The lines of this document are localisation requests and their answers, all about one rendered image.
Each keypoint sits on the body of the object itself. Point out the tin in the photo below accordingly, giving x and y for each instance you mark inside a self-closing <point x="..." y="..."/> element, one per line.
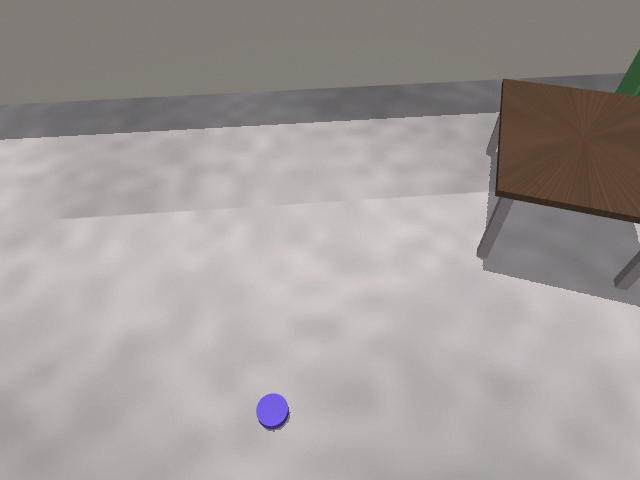
<point x="272" y="411"/>

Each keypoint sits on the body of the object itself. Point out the coffee table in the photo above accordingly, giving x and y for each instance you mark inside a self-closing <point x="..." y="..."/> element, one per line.
<point x="568" y="148"/>

